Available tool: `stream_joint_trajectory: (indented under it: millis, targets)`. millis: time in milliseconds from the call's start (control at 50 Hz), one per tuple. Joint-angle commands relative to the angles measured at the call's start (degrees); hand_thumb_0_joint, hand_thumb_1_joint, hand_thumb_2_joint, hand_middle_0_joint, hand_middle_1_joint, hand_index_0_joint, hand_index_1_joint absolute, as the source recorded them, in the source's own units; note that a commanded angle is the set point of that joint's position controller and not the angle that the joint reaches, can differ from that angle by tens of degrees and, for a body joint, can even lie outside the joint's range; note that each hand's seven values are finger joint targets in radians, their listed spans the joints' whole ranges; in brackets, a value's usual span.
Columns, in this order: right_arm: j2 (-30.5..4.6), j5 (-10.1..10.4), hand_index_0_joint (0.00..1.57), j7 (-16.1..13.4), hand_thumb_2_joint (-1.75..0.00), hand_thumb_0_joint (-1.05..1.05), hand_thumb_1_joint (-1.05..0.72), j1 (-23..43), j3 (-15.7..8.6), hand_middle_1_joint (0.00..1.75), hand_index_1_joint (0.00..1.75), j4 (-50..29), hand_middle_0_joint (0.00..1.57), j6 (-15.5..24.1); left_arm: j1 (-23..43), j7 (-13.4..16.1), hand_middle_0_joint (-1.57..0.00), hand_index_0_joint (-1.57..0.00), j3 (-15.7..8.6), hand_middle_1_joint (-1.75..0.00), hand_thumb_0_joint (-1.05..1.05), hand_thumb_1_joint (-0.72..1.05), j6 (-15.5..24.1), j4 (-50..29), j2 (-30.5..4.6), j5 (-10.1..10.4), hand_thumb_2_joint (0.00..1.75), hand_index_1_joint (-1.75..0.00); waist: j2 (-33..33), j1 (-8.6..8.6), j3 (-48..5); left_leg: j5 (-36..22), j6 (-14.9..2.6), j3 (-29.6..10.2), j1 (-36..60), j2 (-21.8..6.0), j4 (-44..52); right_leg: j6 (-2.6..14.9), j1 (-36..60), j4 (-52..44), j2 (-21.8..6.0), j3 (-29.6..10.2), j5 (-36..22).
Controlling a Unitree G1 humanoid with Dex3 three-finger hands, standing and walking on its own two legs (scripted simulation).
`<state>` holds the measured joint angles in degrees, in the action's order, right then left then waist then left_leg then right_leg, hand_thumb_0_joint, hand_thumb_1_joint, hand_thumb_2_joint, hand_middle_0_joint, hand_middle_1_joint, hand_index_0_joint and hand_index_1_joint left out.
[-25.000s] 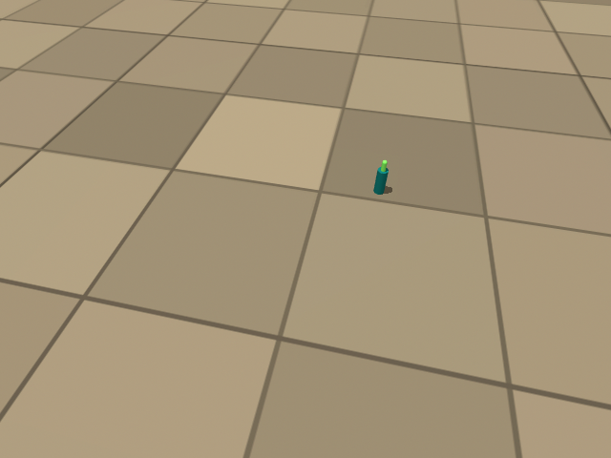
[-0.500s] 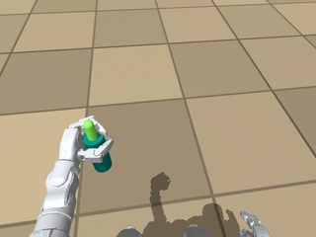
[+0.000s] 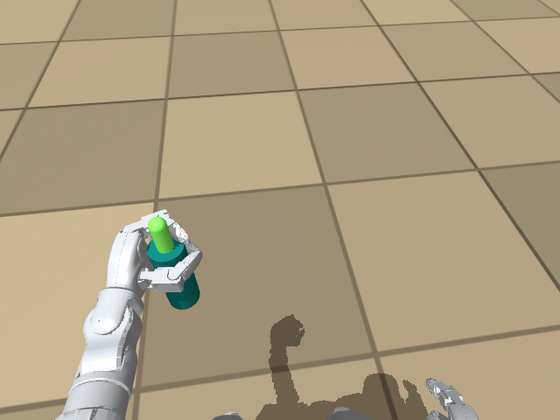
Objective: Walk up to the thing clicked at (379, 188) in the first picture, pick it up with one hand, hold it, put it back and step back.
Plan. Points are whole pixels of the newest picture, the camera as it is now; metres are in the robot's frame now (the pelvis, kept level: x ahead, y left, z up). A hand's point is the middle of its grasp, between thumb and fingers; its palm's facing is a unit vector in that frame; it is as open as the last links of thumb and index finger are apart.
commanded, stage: hold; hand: left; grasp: from the side
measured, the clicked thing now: (172, 263) +0.34 +0.18 +0.02
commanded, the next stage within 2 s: none
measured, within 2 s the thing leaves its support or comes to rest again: neither
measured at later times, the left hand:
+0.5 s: hand (169, 262) +0.32 +0.17 +0.05, palm faces -0.02 -1.00 +0.01, open 5.7 cm
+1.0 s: hand (168, 258) +0.32 +0.17 +0.06, palm faces -0.03 -1.00 +0.01, open 5.7 cm
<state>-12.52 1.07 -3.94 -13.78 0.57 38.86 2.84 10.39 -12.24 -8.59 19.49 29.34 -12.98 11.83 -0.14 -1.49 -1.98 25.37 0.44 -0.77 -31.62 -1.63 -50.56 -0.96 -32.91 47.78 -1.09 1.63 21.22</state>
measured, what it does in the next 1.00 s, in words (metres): stands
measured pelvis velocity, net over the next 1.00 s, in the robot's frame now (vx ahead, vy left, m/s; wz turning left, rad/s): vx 0.00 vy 0.01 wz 0.00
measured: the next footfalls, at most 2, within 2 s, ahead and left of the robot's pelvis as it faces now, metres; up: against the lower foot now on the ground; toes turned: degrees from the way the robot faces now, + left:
none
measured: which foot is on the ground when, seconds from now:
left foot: down 0.00-1.00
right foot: down 0.00-1.00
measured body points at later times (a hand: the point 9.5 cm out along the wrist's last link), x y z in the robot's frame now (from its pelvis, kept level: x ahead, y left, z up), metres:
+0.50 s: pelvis +0.00 +0.00 +0.01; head +0.03 +0.01 +0.45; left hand +0.32 +0.22 +0.05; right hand +0.13 -0.24 -0.10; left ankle +0.00 +0.12 -0.70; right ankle +0.03 -0.13 -0.70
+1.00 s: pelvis +0.00 +0.01 +0.01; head +0.03 +0.01 +0.46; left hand +0.32 +0.23 +0.06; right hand +0.13 -0.24 -0.10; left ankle +0.00 +0.12 -0.70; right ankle +0.03 -0.13 -0.70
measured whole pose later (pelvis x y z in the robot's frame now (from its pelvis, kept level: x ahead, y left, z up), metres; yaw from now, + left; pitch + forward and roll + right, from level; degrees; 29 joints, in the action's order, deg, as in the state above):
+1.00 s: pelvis +0.00 +0.01 +0.01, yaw +0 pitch +5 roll -1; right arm -12.4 1.3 -2.9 -13.3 0.5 39.3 3.9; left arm 8.9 -11.3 -7.4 19.3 28.0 -12.7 11.6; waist -0.2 -0.9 -1.2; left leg 24.1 0.0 -0.6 -27.9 -1.2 -47.5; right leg -1.4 -29.0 44.4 -1.5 1.4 19.9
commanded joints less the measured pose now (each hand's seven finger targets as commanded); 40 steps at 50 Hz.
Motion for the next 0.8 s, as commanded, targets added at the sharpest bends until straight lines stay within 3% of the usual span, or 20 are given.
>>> stream_joint_trajectory:
  millis: [0,60,80,160,220,260,340,420,500,540,600,640,660,720,780]
  targets:
    - [-7.87,-0.07,0.2,-0.42,-0.89,0.0,-0.89,1.51,-2.79,0.3,0.3,-7.16,0.2,2.32,18.96,0.41,-1.34,-1.37,-2.96,-1.45,0.0,0.55,5.45,-15.69,-7.77,1.41,1.24,-1.42,-2.15,0.08,-16.75,-13.88,-0.52,0.52,6.44,1.41,8.71,1.62,10.6,-6.87,1.25,0.19,-13.92]
    - [-7.78,0.05,0.2,-0.45,-0.89,0.0,-0.88,2.41,-2.66,0.3,0.3,-7.39,0.2,2.48,19.88,0.76,-1.34,-1.37,-3.57,-1.43,0.0,0.57,5.49,-15.94,-8.66,1.21,1.23,-1.41,-1.5,0.0,-14.95,-9.89,-0.77,0.53,5.66,1.46,9.88,1.52,10.3,-7.89,1.23,0.11,-10.46]
    - [-7.84,-0.07,0.2,-0.43,-0.89,0.0,-0.89,1.69,-2.75,0.3,0.3,-7.11,0.2,2.56,20.42,0.66,-1.33,-1.36,-3.11,-1.43,0.0,0.57,5.51,-17.15,-8.34,1.43,1.22,-1.4,-2.2,-0.14,-17.69,-11.95,-0.57,0.25,6.98,1.32,9.65,1.58,11.38,-7.54,1.35,0.28,-12.13]
    - [-7.99,-0.11,0.2,-0.41,-0.89,0.0,-0.89,1.53,-2.86,0.3,0.3,-6.94,0.2,2.54,18.56,0.91,-1.33,-1.36,-3.69,-1.44,0.0,0.58,5.1,-16.01,-8.8,1.04,1.24,-1.41,-2.28,0.08,-16.74,-15.61,-0.41,0.38,7.29,1.34,9.64,1.74,11.98,-7.4,1.36,0.37,-15.26]
    - [-8.0,0.01,0.2,-0.25,-0.89,0.0,-0.89,1.92,-2.89,0.3,0.3,-7.05,0.2,2.57,18.96,0.66,-1.34,-1.37,-3.72,-1.45,0.0,0.53,5.27,-15.89,-8.52,1.32,1.23,-1.42,-1.65,0.15,-15.09,-14.05,-0.42,0.0,6.92,1.19,10.3,1.77,11.38,-7.64,1.45,0.59,-13.34]
    - [-7.99,0.02,0.2,-0.26,-0.89,0.0,-0.89,2.3,-2.88,0.3,0.3,-7.26,0.2,2.6,18.46,0.78,-1.34,-1.37,-3.74,-1.45,0.0,0.53,5.4,-16.41,-8.53,1.36,1.23,-1.43,-2.4,0.36,-16.9,-13.81,-0.54,0.48,8.07,1.45,10.23,1.68,12.29,-8.1,1.32,0.3,-13.57]
    - [-7.92,0.08,0.2,-0.14,-0.89,0.0,-0.89,2.32,-2.78,0.3,0.3,-7.01,0.2,2.82,17.18,0.62,-1.33,-1.36,-2.23,-1.45,0.0,0.55,5.0,-15.64,-6.9,1.35,1.23,-1.42,-1.7,-0.09,-15.33,-13.89,-0.48,0.2,8.15,1.24,10.82,1.73,11.74,-8.3,1.43,0.53,-13.58]
    - [-8.04,0.05,0.2,-0.1,-0.89,0.0,-0.88,2.91,-2.91,0.3,0.3,-7.07,0.2,2.94,19.37,0.81,-1.33,-1.36,-3.76,-1.43,0.0,0.58,5.59,-16.6,-8.49,1.33,1.22,-1.41,-1.53,0.13,-14.68,-10.44,-0.74,0.27,7.02,1.4,11.2,1.62,11.3,-8.94,1.31,0.43,-10.66]
    - [-7.87,0.01,0.2,0.07,-0.89,0.0,-0.89,2.83,-2.74,0.3,0.3,-7.35,0.2,3.36,18.07,0.76,-1.34,-1.37,-2.46,-1.46,0.0,0.56,5.94,-18.38,-7.72,1.35,1.24,-1.43,-2.92,0.57,-16.08,-12.41,-0.4,-0.04,8.03,1.33,11.32,1.79,12.24,-8.34,1.47,0.68,-12.02]
    - [-7.99,0.05,0.2,0.12,-0.89,0.0,-0.89,2.3,-2.91,0.3,0.3,-6.89,0.2,3.21,18.05,0.87,-1.33,-1.36,-2.32,-1.45,0.0,0.55,5.85,-16.63,-7.56,1.05,1.24,-1.42,-2.87,-0.12,-15.13,-13.81,-0.27,-0.1,8.03,1.27,11.05,1.85,11.58,-8.2,1.47,0.77,-13.04]
    - [-7.95,0.18,0.2,0.31,-0.89,0.0,-0.89,2.59,-2.82,0.3,0.3,-7.05,0.2,3.27,18.86,1.08,-1.33,-1.36,-3.47,-1.45,0.0,0.53,6.02,-17.97,-8.53,1.33,1.24,-1.42,-3.52,0.43,-14.75,-12.42,-0.21,-0.28,7.99,1.17,11.64,1.87,11.3,-8.24,1.47,0.78,-11.7]
    - [-7.96,0.16,0.2,0.16,-0.89,0.0,-0.89,2.63,-2.88,0.3,0.3,-7.33,0.2,3.42,17.45,1.09,-1.34,-1.37,-2.06,-1.46,0.0,0.55,5.9,-18.2,-6.83,1.48,1.24,-1.43,-1.93,0.06,-17.28,-12.86,-0.4,-0.26,8.81,1.29,11.29,1.75,12.88,-8.5,1.46,0.79,-12.37]
    - [-8.04,0.23,0.2,0.15,-0.89,0.0,-0.89,2.73,-2.9,0.3,0.3,-7.46,0.2,3.42,16.6,1.28,-1.33,-1.36,-3.4,-1.45,0.0,0.56,5.83,-18.53,-8.17,1.46,1.24,-1.43,-1.71,0.84,-16.48,-12.91,-0.5,0.02,7.97,1.54,11.27,1.69,13.63,-8.82,1.35,0.62,-12.56]
    - [-7.81,0.15,0.2,0.18,-0.89,0.0,-0.89,2.46,-2.72,0.3,0.3,-7.01,0.2,3.52,17.37,1.16,-1.33,-1.36,-1.39,-1.46,0.0,0.53,5.66,-18.75,-6.85,1.14,1.25,-1.43,-2.27,0.0,-15.75,-15.16,-0.39,0.18,9.03,1.41,10.97,1.69,12.84,-8.65,1.38,0.63,-14.65]
    - [-8.17,0.14,0.2,0.22,-0.89,0.0,-0.88,1.87,-2.98,0.3,0.3,-6.51,0.2,3.56,17.82,1.14,-1.31,-1.34,-1.71,-1.42,0.0,0.55,5.18,-17.38,-7.03,1.13,1.22,-1.4,-3.55,-0.2,-14.96,-16.28,0.16,-0.54,9.58,0.87,11.56,2.03,11.09,-7.83,1.63,1.15,-14.23]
